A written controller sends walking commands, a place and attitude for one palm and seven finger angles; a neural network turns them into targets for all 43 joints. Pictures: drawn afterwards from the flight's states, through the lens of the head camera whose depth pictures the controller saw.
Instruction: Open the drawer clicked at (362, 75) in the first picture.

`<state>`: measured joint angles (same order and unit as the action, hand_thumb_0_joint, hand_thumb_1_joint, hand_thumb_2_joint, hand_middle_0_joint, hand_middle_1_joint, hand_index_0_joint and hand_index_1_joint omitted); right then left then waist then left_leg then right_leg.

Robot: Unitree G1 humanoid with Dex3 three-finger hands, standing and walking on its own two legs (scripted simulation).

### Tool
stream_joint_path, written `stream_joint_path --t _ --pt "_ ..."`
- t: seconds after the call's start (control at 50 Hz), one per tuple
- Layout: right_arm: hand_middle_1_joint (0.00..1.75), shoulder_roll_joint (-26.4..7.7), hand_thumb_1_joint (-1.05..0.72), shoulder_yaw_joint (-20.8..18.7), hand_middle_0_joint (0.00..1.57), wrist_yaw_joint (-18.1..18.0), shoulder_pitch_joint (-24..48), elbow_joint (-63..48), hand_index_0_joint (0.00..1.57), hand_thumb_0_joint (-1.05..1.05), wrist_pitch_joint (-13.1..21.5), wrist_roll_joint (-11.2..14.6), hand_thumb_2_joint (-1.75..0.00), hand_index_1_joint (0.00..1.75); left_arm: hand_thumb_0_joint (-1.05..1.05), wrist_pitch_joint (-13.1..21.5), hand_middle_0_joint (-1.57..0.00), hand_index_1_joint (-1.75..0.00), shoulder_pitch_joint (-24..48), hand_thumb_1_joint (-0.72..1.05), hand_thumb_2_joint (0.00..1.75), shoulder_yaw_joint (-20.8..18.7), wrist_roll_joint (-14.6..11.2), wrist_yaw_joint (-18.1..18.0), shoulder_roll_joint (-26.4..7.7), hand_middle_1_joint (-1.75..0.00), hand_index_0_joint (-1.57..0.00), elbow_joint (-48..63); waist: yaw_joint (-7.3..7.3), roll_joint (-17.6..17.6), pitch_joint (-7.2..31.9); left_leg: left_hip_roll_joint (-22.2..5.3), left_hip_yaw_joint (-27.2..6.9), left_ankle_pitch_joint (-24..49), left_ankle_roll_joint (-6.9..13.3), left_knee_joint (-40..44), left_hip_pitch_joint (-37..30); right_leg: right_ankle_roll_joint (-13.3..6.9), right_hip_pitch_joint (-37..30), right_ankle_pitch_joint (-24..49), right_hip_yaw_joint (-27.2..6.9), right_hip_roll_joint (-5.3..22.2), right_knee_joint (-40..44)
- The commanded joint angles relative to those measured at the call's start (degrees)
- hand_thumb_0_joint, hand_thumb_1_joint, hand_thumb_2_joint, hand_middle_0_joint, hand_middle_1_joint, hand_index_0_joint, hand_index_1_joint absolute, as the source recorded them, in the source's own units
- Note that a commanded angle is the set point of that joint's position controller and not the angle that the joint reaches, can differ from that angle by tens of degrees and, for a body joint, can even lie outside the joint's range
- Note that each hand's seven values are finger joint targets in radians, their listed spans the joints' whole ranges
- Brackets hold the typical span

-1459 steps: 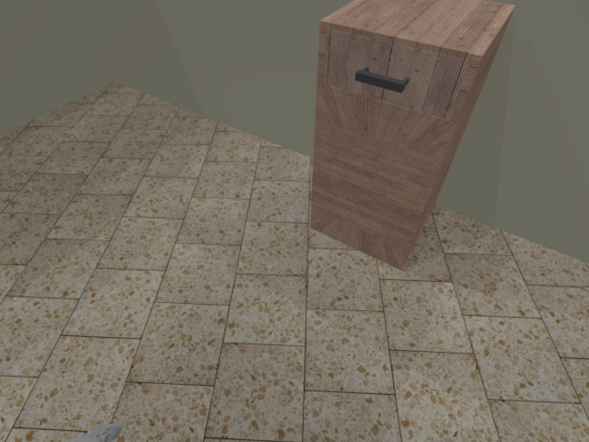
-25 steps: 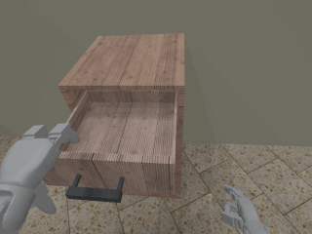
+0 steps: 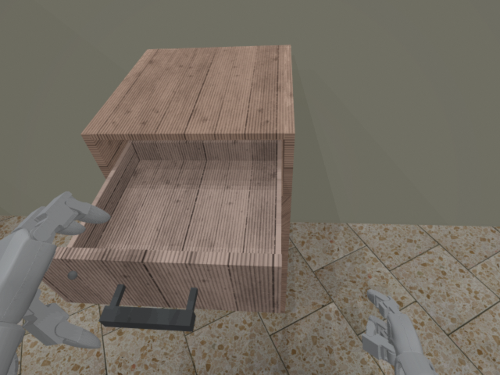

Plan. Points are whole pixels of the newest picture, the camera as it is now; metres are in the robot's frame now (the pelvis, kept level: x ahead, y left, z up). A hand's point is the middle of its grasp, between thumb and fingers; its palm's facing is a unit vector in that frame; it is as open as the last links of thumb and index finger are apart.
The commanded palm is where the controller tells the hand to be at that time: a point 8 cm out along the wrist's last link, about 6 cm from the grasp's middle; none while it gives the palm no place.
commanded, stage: draw the hand back to the body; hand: left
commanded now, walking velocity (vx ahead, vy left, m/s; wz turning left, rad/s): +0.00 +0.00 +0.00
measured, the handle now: (152, 305) +0.21 +0.19 +0.02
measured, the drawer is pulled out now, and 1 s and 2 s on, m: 0.28 0.28 0.28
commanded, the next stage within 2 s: step back with the hand held close in 0.92 s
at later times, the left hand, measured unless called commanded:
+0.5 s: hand (85, 246) +0.20 +0.22 +0.19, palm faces +0.38 -0.82 -0.43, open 10.6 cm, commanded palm +0.15 +0.27 +0.21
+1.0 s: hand (96, 256) +0.19 +0.20 +0.19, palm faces +0.41 -0.82 -0.41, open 7.5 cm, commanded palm +0.14 +0.24 +0.21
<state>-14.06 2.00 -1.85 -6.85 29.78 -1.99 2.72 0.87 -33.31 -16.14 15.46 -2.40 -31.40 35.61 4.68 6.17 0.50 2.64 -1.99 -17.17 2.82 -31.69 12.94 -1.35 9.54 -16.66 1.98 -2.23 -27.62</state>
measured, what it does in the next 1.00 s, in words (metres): stands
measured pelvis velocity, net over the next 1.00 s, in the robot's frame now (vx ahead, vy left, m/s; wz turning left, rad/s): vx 0.01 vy -0.04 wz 0.01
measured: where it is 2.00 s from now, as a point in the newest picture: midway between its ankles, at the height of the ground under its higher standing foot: outside the picture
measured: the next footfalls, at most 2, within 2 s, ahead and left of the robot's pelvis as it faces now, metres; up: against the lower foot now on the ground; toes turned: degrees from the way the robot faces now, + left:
none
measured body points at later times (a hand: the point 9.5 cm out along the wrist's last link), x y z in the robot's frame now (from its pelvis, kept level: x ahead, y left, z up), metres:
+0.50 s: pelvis +0.02 -0.01 +0.01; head +0.01 -0.03 +0.45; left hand +0.17 +0.26 +0.22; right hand +0.21 -0.23 -0.08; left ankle +0.00 +0.08 -0.73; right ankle -0.02 -0.11 -0.73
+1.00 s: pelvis +0.01 -0.04 +0.01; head -0.01 -0.07 +0.45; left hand +0.16 +0.24 +0.22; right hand +0.21 -0.25 -0.08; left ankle +0.00 +0.08 -0.73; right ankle -0.02 -0.11 -0.74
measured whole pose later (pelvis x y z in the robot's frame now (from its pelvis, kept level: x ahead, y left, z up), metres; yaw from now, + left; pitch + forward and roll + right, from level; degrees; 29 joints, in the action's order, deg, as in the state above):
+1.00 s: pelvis +0.01 -0.04 +0.01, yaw +1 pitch -3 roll +0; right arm -12.1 1.0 -3.7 -9.8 35.2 4.2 1.8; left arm 6.3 -30.2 -18.1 -5.1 -6.2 -20.2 30.6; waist 2.8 4.4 0.6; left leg 1.1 -3.5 -15.1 0.1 -25.9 8.0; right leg -4.0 4.9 -15.5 3.3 -3.8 -23.0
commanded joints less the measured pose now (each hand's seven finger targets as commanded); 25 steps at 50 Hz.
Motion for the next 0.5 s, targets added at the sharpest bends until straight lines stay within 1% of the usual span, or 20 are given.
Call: stream_joint_path --t 0.0,0.02,0.04,0.06,0.08,0.1,0.12,0.16,0.18,0.2,0.22,0.24,0.3,0.34,0.38,0.4,0.42,0.44,0.46,0.48 --pt "0.3 -3.7 -0.9 -1.8 0.2 -2.4 6.1 -7.6 0.2 0.0 7.8 -0.4 -0.9 0.3 0.0 5.9 -0.29 -1.09 7.9 -0.32 0.37 -10.3 -18.9 -5.3 -1.8 -1.09 -0.29 9.4 -2.14 -5.8 3.6 -5.0 -2.8 8.7 -1.9 7.8 -6.0 -0.3 0.9 5.4 0.7 2.5 4.8" --pt "0.3 -3.5 -0.9 -1.5 0.2 -2.6 4.7 -8.3 0.2 0.0 9.1 -0.9 -0.9 0.3 0.0 7.7 -0.29 -1.07 9.9 -0.29 0.39 -8.5 -18.8 -5.6 -0.4 -1.07 -0.29 13.4 -1.87 -5.1 6.9 -4.6 -2.8 9.7 -1.8 7.9 -6.6 -0.4 -0.4 6.2 0.7 2.8 4.7" --pt "0.3 -3.2 -0.9 -1.5 0.2 -2.7 4.8 -7.8 0.2 0.0 10.3 -1.0 -0.9 0.3 0.0 8.2 -0.28 -1.04 8.3 -0.26 0.4 -7.4 -19.1 -5.9 0.6 -1.04 -0.28 13.6 -1.81 -3.2 7.3 -4.9 -2.8 11.5 -1.9 8.0 -7.0 -0.5 -0.8 7.3 0.3 3.2 4.2" --pt "0.3 -3.3 -0.9 -1.4 0.2 -2.5 4.6 -7.1 0.2 0.0 10.9 -1.3 -0.9 0.3 0.0 8.4 -0.28 -1.02 6.4 -0.22 0.42 -5.4 -19.1 -5.9 2.8 -1.02 -0.28 13.5 -1.73 -1.8 6.2 -4.6 -2.7 13.0 -2.0 8.3 -6.8 -0.7 -0.7 8.6 0.6 2.9 4.5" --pt "0.3 -3.4 -0.9 -1.2 0.2 -2.3 4.8 -7.3 0.2 0.0 11.7 -1.1 -0.9 0.3 0.0 8.5 -0.28 -1.0 7.9 -0.18 0.43 -4.4 -19.2 -5.9 2.7 -1.0 -0.28 16.0 -1.72 0.9 5.9 -4.7 -3.0 14.1 -2.4 8.6 -6.4 -0.9 -1.2 9.0 0.3 3.3 4.2" --pt "0.3 -3.7 -0.9 -1.1 0.2 -2.2 5.1 -6.3 0.2 0.0 12.5 -1.3 -0.9 0.3 0.0 8.5 -0.27 -0.98 8.7 -0.15 0.45 -5.4 -19.0 -6.2 1.5 -0.98 -0.27 16.1 -1.55 3.4 4.6 -4.7 -3.1 14.5 -2.7 8.6 -5.7 -1.3 -1.2 9.2 0.1 3.1 4.6" --pt "0.3 -3.4 -0.9 -1.0 0.2 -2.1 4.4 -5.4 0.2 0.0 12.8 -1.7 -0.9 0.3 0.0 8.7 -0.27 -0.95 7.7 -0.12 0.47 -4.7 -18.8 -6.3 2.6 -0.95 -0.27 14.9 -1.62 4.0 3.3 -4.3 -3.2 14.9 -2.8 8.8 -4.7 -1.4 -1.1 9.9 0.6 3.0 4.8" --pt "0.3 -3.3 -0.9 -1.1 0.2 -1.7 3.8 -4.5 0.2 0.0 12.7 -1.7 -0.9 0.3 0.0 8.4 -0.27 -0.91 6.7 -0.05 0.5 -6.2 -19.1 -6.2 2.0 -0.91 -0.27 12.8 -1.36 2.8 2.4 -4.4 -3.2 18.3 -3.3 8.5 -4.1 -1.6 -2.0 12.7 1.0 2.9 4.6" --pt "0.3 -3.2 -0.9 -1.3 0.2 -1.5 3.7 -4.9 0.2 0.0 12.7 -1.5 -0.9 0.3 0.0 8.5 -0.26 -0.88 7.6 -0.01 0.51 -6.9 -19.3 -6.0 1.1 -0.88 -0.26 13.7 -1.42 1.4 3.3 -4.6 -3.1 19.7 -3.6 8.3 -4.5 -1.6 -2.9 13.9 0.9 3.1 4.4" --pt "0.3 -3.2 -0.9 -1.4 0.2 -1.5 4.2 -4.3 0.2 0.0 12.6 -1.6 -0.9 0.3 0.0 8.4 -0.26 -0.86 7.3 0.02 0.52 -8.2 -19.3 -5.9 0.6 -0.86 -0.26 12.8 -1.17 1.3 2.6 -4.7 -3.1 21.0 -3.8 8.1 -4.3 -1.7 -3.0 14.8 1.1 2.9 4.6" --pt "0.3 -3.0 -0.9 -1.6 0.2 -1.5 3.8 -4.1 0.2 0.0 12.0 -1.7 -0.9 0.3 0.0 8.5 -0.26 -0.84 5.7 0.06 0.54 -7.9 -19.5 -5.6 1.7 -0.84 -0.26 10.9 -1.19 0.0 2.8 -4.5 -2.6 21.7 -3.5 7.9 -4.9 -1.5 -2.9 16.3 1.2 2.9 4.7" --pt "0.3 -2.9 -0.9 -1.7 0.2 -1.3 3.8 -4.6 0.2 0.0 11.7 -1.4 -0.9 0.3 0.0 8.4 -0.26 -0.82 5.8 0.09 0.55 -7.9 -19.8 -5.3 1.8 -0.82 -0.26 11.5 -1.31 -0.4 3.7 -4.8 -2.5 22.6 -3.7 7.8 -5.2 -1.4 -3.4 16.8 1.2 3.1 4.4" --pt "0.3 -2.9 -0.9 -2.1 0.2 -1.1 4.6 -4.4 0.2 0.0 10.8 -1.2 -0.9 0.3 0.0 8.4 -0.25 -0.75 5.3 0.2 0.6 -8.3 -20.3 -4.7 2.7 -0.75 -0.25 9.7 -1.46 -1.2 3.6 -4.6 -2.0 22.1 -3.4 7.7 -5.6 -1.2 -3.2 17.4 1.2 3.0 5.1" --pt "0.3 -3.1 -0.9 -2.5 0.2 -1.1 4.2 -4.5 0.2 0.0 10.2 -1.0 -0.9 0.3 0.0 8.6 -0.25 -0.7 4.1 0.27 0.63 -8.1 -20.4 -4.5 2.9 -0.7 -0.25 9.2 -1.59 -2.7 4.7 -4.8 -1.7 21.7 -3.1 7.5 -6.2 -0.9 -3.1 17.5 1.2 3.2 5.2" --pt "0.3 -3.4 -0.9 -2.8 0.2 -1.3 4.5 -4.9 0.2 0.0 9.9 -1.0 -0.9 0.3 0.0 8.7 -0.24 -0.66 4.1 0.34 0.66 -8.2 -20.4 -4.5 2.6 -0.66 -0.24 10.0 -1.65 -5.3 6.5 -4.8 -1.7 21.8 -2.8 7.5 -6.9 -0.6 -3.4 17.9 1.1 3.2 5.2" --pt "0.3 -3.5 -0.9 -2.9 0.2 -1.4 5.1 -4.8 0.2 0.0 10.0 -1.0 -0.9 0.3 0.0 8.8 -0.24 -0.64 4.4 0.37 0.68 -8.5 -20.4 -4.6 2.4 -0.64 -0.24 10.1 -1.59 -3.6 6.3 -4.5 -1.4 21.4 -2.7 7.4 -7.0 -0.6 -3.3 18.1 0.8 3.2 5.6" --pt "0.3 -3.5 -0.9 -2.9 0.2 -1.5 4.6 -4.5 0.2 0.0 9.8 -1.1 -0.9 0.3 0.0 8.9 -0.24 -0.62 4.0 0.41 0.69 -8.7 -20.3 -4.7 2.2 -0.62 -0.24 9.6 -1.69 -4.5 6.5 -4.3 -1.4 21.0 -2.6 7.5 -6.8 -0.6 -3.4 18.1 0.9 3.3 5.7" --pt "0.3 -3.4 -0.9 -3.0 0.2 -1.6 4.7 -4.7 0.2 0.0 9.8 -0.9 -0.9 0.3 0.0 8.9 -0.23 -0.59 4.1 0.44 0.7 -8.7 -20.3 -4.8 2.1 -0.59 -0.23 10.0 -1.74 -4.0 7.1 -4.4 -1.2 21.0 -2.5 7.3 -7.4 -0.5 -3.4 18.3 0.6 3.5 5.8" --pt "0.3 -3.4 -0.9 -3.0 0.2 -1.7 4.6 -4.4 0.2 0.0 9.5 -1.0 -0.9 0.3 0.0 8.6 -0.23 -0.57 3.7 0.48 0.72 -9.0 -20.4 -4.9 2.0 -0.57 -0.23 8.5 -1.63 -5.0 5.9 -4.2 -1.3 20.5 -2.4 7.4 -6.7 -0.5 -3.2 18.2 0.9 3.3 5.9" --pt "0.3 -3.5 -0.9 -3.0 0.2 -1.8 4.8 -4.8 0.2 0.0 9.5 -0.9 -0.9 0.3 0.0 8.7 -0.23 -0.55 4.8 0.51 0.74 -9.0 -20.4 -4.9 1.5 -0.55 -0.23 9.7 -1.74 -4.9 6.6 -4.2 -1.1 19.7 -2.3 7.4 -7.1 -0.3 -3.2 17.9 0.5 3.5 6.1"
